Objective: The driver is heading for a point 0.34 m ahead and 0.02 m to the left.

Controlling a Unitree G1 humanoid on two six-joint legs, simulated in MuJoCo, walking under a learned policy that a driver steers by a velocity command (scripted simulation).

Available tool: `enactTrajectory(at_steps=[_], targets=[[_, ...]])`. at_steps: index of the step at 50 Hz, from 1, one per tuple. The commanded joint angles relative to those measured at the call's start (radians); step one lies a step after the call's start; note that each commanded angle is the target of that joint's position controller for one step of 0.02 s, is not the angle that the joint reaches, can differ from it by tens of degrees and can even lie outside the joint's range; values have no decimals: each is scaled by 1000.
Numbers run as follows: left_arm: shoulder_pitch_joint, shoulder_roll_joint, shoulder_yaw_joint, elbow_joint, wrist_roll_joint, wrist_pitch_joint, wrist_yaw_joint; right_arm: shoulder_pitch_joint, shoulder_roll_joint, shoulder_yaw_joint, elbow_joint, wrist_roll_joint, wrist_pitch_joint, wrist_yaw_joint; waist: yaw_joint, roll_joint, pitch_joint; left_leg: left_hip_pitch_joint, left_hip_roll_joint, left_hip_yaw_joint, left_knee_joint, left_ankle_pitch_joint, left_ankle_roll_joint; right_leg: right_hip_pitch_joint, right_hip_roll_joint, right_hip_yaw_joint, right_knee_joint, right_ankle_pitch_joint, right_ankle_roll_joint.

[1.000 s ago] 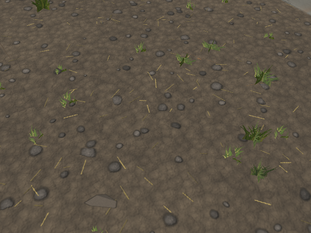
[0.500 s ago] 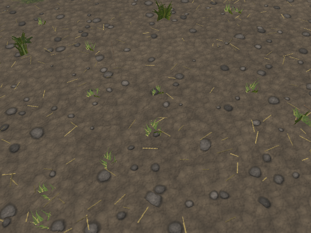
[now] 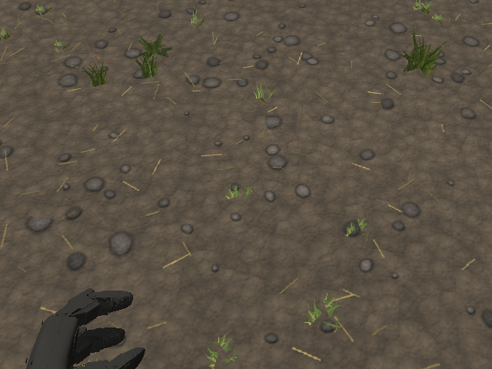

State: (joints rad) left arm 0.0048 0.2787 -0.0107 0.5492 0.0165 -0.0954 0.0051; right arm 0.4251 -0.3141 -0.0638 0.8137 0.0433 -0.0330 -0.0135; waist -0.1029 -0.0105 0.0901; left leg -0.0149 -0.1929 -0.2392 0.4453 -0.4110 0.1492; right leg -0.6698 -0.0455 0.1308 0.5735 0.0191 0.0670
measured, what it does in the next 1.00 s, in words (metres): walks ahead, turning left: right foot, then left foot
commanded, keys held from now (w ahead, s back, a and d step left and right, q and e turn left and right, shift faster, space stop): q+shift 0.18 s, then shift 0.82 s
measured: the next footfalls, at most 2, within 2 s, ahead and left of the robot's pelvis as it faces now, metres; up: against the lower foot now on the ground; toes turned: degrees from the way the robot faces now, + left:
right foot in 0.06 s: +0.30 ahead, -0.15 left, +0.00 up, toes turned +11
left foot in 0.48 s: +0.22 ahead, +0.09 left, +0.00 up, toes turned +21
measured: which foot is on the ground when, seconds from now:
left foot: down 0.00-0.06, up 0.08-0.46, down 0.48-1.00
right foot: up 0.00-0.04, down 0.06-0.48, up 0.50-0.74, down 0.76-1.00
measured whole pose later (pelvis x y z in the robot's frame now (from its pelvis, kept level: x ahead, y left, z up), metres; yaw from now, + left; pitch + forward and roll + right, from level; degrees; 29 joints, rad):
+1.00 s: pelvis +0.21 -0.05 +0.01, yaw +23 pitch -1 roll +0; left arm 0.17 0.23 0.00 0.84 0.02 -0.01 0.01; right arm 0.18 -0.24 -0.04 0.79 -0.01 0.03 -0.03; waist 0.00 0.00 0.03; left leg -0.26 -0.01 -0.04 0.53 -0.24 -0.01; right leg -0.20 -0.02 -0.03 0.53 -0.31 0.00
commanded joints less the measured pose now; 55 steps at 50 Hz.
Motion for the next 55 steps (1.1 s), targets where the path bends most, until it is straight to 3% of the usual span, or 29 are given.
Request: enactTrajectory(at_steps=[1,2,3,4,5,6,7,8,9,11,13,15,21,23,24,25,26,27,30,33,35,37,38,39,40,41,42,45,55], targets=[[52,151,76,-64,-39,-42,30,-92,-181,-51,-86,2,-1,-31,121,79,-165,-225,102,-185,121,674,-64,539,128,-70,-170,182,-2],[205,175,93,-30,-35,-41,36,-134,-159,-47,-106,-7,3,-29,207,108,-257,-230,61,-138,305,685,-117,705,98,-81,-181,293,-16],[368,185,92,4,-17,-27,36,-102,-42,-13,-134,-32,13,-26,237,60,-417,-345,23,-71,610,190,-170,973,-108,68,-24,470,-92],[413,204,78,-9,38,-12,25,108,50,16,-149,-41,18,-16,145,-245,-596,-541,-50,-46,967,-441,-201,1193,-427,414,59,913,-255],[368,212,94,-4,22,7,12,207,-85,-1,-149,-11,27,0,118,-278,-684,-607,58,-30,1182,-321,-236,1178,-544,614,2,606,-381],[242,189,101,-32,6,24,27,76,-136,-17,-181,11,43,1,116,-220,-571,-681,153,45,1175,-156,-244,1047,-459,563,-117,96,-367],[156,99,77,-46,6,42,45,-63,-167,-30,-203,10,62,-10,133,-90,-378,-702,190,122,1102,-51,-250,838,-352,381,-191,-85,-303],[92,74,60,-52,6,52,50,-101,-175,-38,-221,5,83,-18,106,-50,-252,-664,214,144,1082,-23,-255,657,-293,256,-227,-70,-272],[56,79,62,-37,8,54,46,-109,-158,-38,-236,3,98,-21,81,-48,-161,-611,242,150,1008,-33,-249,511,-249,147,-258,-16,-258],[58,102,78,17,10,37,28,-122,-63,-16,-260,-13,96,-27,70,-83,-103,-530,251,182,814,-56,-235,380,-197,-2,-292,180,-264],[87,135,95,61,8,26,17,-146,-25,0,-273,-28,77,-24,79,-83,-166,-498,261,185,662,-31,-228,441,-225,-32,-284,380,-311],[60,154,102,73,-7,34,12,-157,-39,3,-266,-31,72,-12,76,-60,-230,-420,265,185,532,74,-212,459,-251,-58,-275,391,-328],[56,197,106,120,-41,65,-5,-270,-87,-5,-296,-36,92,11,90,-87,-183,-269,222,230,219,159,-154,432,-244,-95,-252,12,-280],[95,157,89,149,-44,71,-6,-247,-99,-14,-284,-43,86,11,80,-71,-176,-122,198,238,36,245,-105,370,-194,-129,-167,-120,-206],[153,107,71,165,-20,70,-11,-236,-149,-23,-294,-48,85,2,98,48,-197,-19,314,88,-42,446,-61,296,-126,-201,-45,-263,-123],[188,60,50,141,7,71,-13,-298,-203,-24,-326,-71,88,-9,146,261,-205,-43,522,-166,-97,468,94,190,2,-272,100,-521,-31],[105,133,70,137,-3,80,-3,-280,-150,-16,-316,-83,74,-7,60,202,-196,-126,538,-188,-126,454,171,195,-8,-165,272,-616,-4],[118,155,82,138,-21,88,-3,-303,-127,-5,-298,-83,58,-4,87,191,-177,-145,510,-133,-116,484,162,174,-9,-137,352,-605,3],[169,148,90,176,-12,101,8,-372,-103,0,-273,-61,38,-1,122,135,-181,-171,426,-2,-62,639,87,215,-18,-117,379,-515,22],[165,83,66,180,-22,101,4,-374,-72,5,-251,-59,45,1,115,131,-207,-166,390,42,-25,688,79,304,-8,-137,227,-467,25],[158,75,59,180,-26,103,1,-358,-65,6,-230,-56,50,2,104,141,-216,-151,394,18,-14,654,84,356,0,-141,101,-407,18],[202,61,52,201,-16,102,-6,-363,-41,15,-209,-43,52,3,142,128,-210,-192,358,30,0,501,35,489,14,-156,-150,-186,-10],[200,92,53,199,5,102,-6,-317,-20,21,-190,-46,44,5,124,83,-208,-237,321,40,6,356,-25,563,-28,-100,-183,-54,-34],[186,170,67,188,12,104,-1,-269,-23,19,-177,-61,35,10,71,-43,-189,-281,256,94,40,212,-75,574,-103,-42,-149,59,-75],[138,154,67,202,3,103,-4,-269,-11,18,-171,-67,35,7,55,-149,-160,-208,209,162,19,159,-122,421,-107,-33,-175,-190,-124],[109,102,54,185,5,96,-9,-324,-53,9,-159,-68,39,1,90,-97,-109,-181,209,161,34,184,-140,362,-77,-41,-201,-307,-120],[115,92,49,197,10,89,-7,-344,-53,3,-160,-63,43,-5,97,-82,-101,-175,211,164,45,208,-134,349,-66,-52,-206,-334,-103],[145,88,44,220,2,68,-2,-319,-30,2,-133,-61,53,-15,104,-51,-93,-178,222,147,33,271,-124,371,-46,-75,-189,-286,-82],[163,69,35,279,-5,71,7,-261,-27,-12,-15,-53,45,-27,109,13,-97,-154,227,149,19,350,-143,407,-24,-92,-182,-234,-92]])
